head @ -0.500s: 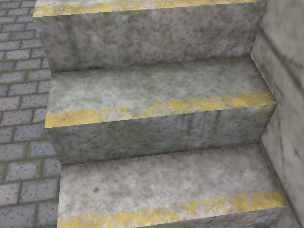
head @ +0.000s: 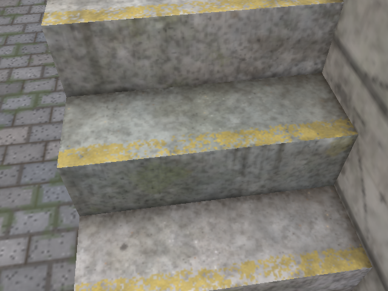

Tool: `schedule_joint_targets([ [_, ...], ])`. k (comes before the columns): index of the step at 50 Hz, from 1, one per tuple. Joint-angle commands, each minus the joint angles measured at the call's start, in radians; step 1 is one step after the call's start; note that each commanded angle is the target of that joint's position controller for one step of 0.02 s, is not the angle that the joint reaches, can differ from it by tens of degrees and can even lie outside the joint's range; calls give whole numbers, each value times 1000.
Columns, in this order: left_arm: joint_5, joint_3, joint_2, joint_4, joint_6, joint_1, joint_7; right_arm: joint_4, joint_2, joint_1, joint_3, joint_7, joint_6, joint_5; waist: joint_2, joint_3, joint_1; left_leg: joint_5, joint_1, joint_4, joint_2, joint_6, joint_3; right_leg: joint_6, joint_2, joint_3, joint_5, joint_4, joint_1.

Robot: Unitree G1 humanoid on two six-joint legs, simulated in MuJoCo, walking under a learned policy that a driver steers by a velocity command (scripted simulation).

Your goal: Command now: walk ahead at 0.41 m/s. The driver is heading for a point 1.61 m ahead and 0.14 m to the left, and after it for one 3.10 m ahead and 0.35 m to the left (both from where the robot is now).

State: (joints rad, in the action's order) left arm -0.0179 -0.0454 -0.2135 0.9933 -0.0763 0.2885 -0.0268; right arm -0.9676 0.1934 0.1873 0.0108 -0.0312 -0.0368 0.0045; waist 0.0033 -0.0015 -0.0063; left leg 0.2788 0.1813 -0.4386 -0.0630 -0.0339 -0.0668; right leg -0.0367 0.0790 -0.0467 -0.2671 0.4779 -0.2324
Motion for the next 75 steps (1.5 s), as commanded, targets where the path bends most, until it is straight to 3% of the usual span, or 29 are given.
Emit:
schedule_joint_targets([
  [1, -8, 23, -117, -61, -15, -23, 11, 54, 94, 3, 18, -4, 14, -5, 27, -30, 26, -242, -43, 30, 72, -92, -67, 83, 12, 39, 78, -67, -24],
  [5, -4, 25, -110, -82, -15, -12, 15, 54, 118, 0, 21, -8, 18, -4, 14, -61, 12, -450, -35, -24, 62, -87, -40, 105, 18, 40, 231, -41, 40],
  [7, -8, 33, -127, -93, -13, -2, 16, 58, 118, -10, 20, -7, 26, -4, 35, -89, 1, -598, -39, -67, 67, -75, -36, 113, 19, 40, 338, -36, 85],
  [9, -7, 30, -118, -103, -10, 1, 12, 64, 107, -16, 12, -5, 25, 5, 26, -102, -9, -701, -37, -106, 76, -53, -50, 106, 32, 40, 466, -46, 120],
  [10, -12, 33, -124, -101, -11, 12, 13, 64, 128, -24, 16, -5, 27, 5, 36, -87, -20, -716, -5, -141, 66, -50, -46, 117, 41, 45, 524, -58, 144],
  [13, -14, 27, -104, -103, 4, -15, 6, 59, 86, -8, 5, 4, 38, 13, 76, -88, 4, -518, 23, -172, 76, -27, -41, 142, 98, 83, 547, -115, 175],
  [15, -17, 17, -87, -128, 10, -112, 4, 48, 75, 7, 2, 12, 43, 16, 45, -44, 46, -450, -24, -65, 79, -14, -46, 111, 79, 23, 605, -106, 123],
  [17, -9, 26, -123, -136, 2, -115, 7, 52, 112, 1, 13, 12, 42, 16, -23, -46, 42, -594, -83, 26, 71, -14, -57, 62, 35, -28, 664, -40, 109],
  [19, -4, 28, -134, -130, -8, -73, 16, 57, 141, 8, 22, 0, 28, 6, -50, -113, 28, -706, -169, 24, 82, -28, -48, 54, 31, -15, 559, -19, 99],
  [20, -5, 23, -117, -131, -10, -74, 20, 63, 137, -9, 20, -5, 20, 4, -40, -122, 20, -713, -180, 23, 92, -39, -53, 54, 29, -10, 470, -27, 88],
  [22, -12, 14, -93, -138, -8, -90, 24, 80, 132, -46, 16, -9, 11, 4, -10, -115, 11, -706, -164, 28, 106, -56, -65, 50, 26, -5, 341, -56, 79],
  [23, -14, 19, -103, -139, -3, -84, 25, 79, 154, -55, 23, -9, 13, -2, 1, -130, 8, -599, -154, 24, 110, -76, -68, 57, 18, -3, 224, -66, 83],
  [25, -16, 15, -91, -154, 6, -136, 21, 84, 137, -84, 17, -7, 18, -3, 16, -48, 13, -455, -80, 43, 102, -87, -76, 57, 21, 6, 117, -94, 53],
  [28, -17, 15, -96, -163, 7, -138, 16, 78, 137, -77, 12, -3, 28, 2, 4, -26, 14, -441, -65, 54, 100, -83, -80, 55, 25, 7, 129, -97, 46],
  [33, -10, 13, -97, -174, 8, -138, 15, 81, 128, -85, 1, 5, 36, 7, -6, -64, 15, -448, -86, 54, 112, -73, -84, 41, 28, 12, 138, -94, 68],
  [49, -20, 9, -100, -190, 10, -118, 16, 71, 133, -117, -18, 16, 47, 13, -3, -47, 15, -520, -85, 83, 123, -54, -88, 26, 39, 27, 229, -117, 77],
  [53, -18, 18, -137, -175, 8, -83, 22, 43, 169, -87, -7, 17, 39, 17, 3, -87, 14, -631, -132, 95, 133, -30, -79, 11, 48, 29, 383, -123, 128],
  [64, -19, 28, -143, -153, 20, -69, 30, -5, 168, -68, 11, 17, 7, 16, 11, -48, 13, -413, -84, 119, 143, -18, -87, 3, 61, 45, 275, -158, 102],
  [75, -16, 35, -148, -125, 30, -43, 18, -39, 164, -28, 23, 7, 6, 9, 0, -7, 10, -300, -31, 127, 138, -12, -90, -9, 59, 52, 163, -174, 82],
])
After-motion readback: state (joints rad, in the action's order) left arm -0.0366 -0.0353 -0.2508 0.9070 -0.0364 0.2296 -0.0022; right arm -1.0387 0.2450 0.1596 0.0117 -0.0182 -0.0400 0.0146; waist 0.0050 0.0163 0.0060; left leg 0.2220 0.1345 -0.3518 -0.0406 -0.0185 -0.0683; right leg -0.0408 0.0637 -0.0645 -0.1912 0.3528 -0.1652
